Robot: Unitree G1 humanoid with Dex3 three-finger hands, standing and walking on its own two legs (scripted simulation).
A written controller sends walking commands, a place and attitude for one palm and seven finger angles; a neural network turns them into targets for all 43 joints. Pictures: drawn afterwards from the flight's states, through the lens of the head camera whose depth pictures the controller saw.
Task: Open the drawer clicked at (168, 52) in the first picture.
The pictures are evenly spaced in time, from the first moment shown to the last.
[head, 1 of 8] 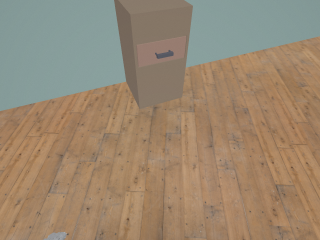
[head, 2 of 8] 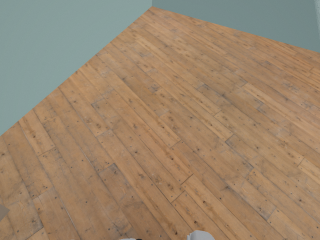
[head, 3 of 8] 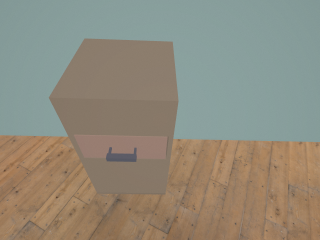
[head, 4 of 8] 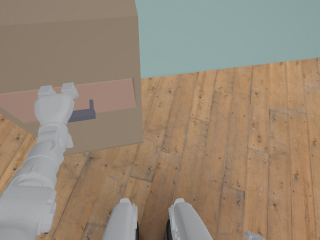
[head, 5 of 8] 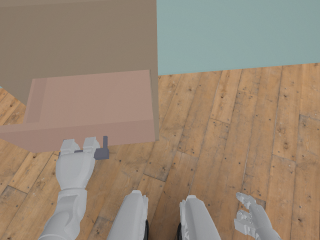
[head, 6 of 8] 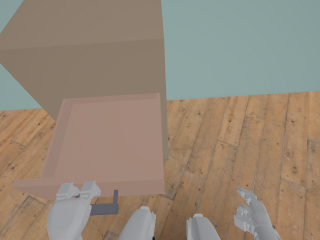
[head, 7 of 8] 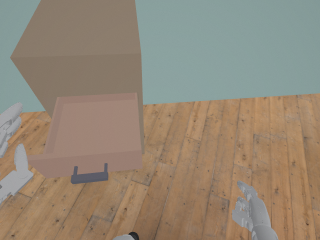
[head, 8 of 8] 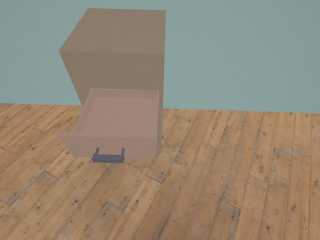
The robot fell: no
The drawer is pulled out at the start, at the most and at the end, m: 0.00 0.28 0.28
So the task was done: yes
